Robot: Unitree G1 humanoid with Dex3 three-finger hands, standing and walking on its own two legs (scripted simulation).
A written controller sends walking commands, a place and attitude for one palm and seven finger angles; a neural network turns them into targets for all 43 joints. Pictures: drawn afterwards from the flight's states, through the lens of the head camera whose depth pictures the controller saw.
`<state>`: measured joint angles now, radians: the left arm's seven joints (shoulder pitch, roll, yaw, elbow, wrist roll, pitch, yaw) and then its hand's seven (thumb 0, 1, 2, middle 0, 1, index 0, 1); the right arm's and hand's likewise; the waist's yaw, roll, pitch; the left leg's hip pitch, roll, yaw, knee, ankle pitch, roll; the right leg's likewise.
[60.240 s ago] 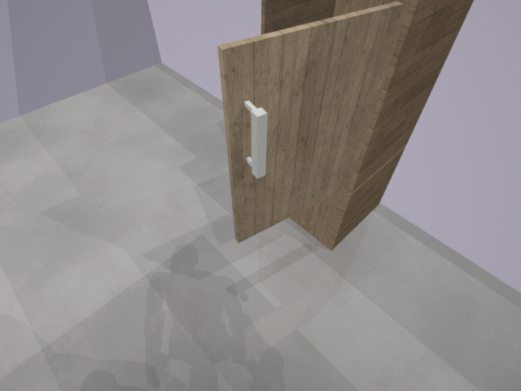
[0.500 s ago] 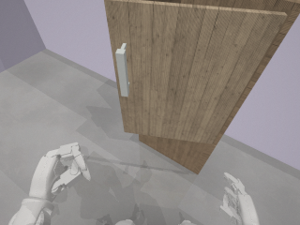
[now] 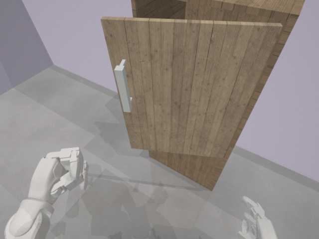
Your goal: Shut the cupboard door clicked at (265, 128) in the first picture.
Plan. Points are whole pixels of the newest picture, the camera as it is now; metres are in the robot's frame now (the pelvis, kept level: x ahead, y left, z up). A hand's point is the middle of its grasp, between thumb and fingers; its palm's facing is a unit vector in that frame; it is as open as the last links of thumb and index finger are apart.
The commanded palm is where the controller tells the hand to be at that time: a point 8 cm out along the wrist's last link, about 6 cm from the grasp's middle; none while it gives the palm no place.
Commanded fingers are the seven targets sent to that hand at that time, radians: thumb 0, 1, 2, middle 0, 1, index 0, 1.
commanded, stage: raise the hand and make a fist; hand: left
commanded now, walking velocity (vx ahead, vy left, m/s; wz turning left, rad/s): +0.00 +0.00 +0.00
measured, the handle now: (125, 86) +0.53 +0.15 +0.09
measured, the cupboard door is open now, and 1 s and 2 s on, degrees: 24 24 24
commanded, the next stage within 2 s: bring the fist close to the handle in 0.22 s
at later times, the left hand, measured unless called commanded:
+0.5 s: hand (86, 172) +0.24 +0.18 +0.09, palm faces -0.06 -1.00 -0.05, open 3.1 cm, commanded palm +0.23 +0.23 +0.09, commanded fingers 0.00 0.90 0.90 -1.30 -1.50 -1.30 -1.50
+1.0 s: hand (113, 131) +0.35 +0.15 +0.10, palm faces -0.09 -1.00 -0.03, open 3.1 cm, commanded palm +0.34 +0.20 +0.09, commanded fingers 0.00 0.90 0.90 -1.30 -1.50 -1.30 -1.50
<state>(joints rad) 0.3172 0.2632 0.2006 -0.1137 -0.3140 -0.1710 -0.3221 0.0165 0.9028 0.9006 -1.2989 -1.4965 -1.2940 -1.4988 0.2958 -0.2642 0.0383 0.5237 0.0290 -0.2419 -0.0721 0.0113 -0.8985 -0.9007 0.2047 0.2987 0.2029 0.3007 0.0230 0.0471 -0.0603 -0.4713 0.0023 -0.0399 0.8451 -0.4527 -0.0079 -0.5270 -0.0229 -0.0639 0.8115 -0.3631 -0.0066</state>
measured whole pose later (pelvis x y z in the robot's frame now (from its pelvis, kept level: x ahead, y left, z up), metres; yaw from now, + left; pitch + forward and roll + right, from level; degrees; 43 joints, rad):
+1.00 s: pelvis -0.01 +0.00 +0.00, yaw -1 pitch +6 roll +0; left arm -0.27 0.23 0.13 0.39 -0.22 -0.18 -0.22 0.02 0.90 0.90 -1.30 -1.50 -1.30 -1.50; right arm 0.28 -0.27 0.04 0.60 0.03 -0.18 -0.06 0.01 -0.90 -0.90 0.20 0.30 0.20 0.30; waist 0.00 0.03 -0.03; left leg -0.49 -0.01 -0.02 0.80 -0.41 -0.01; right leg -0.57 -0.03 -0.04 0.79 -0.33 -0.01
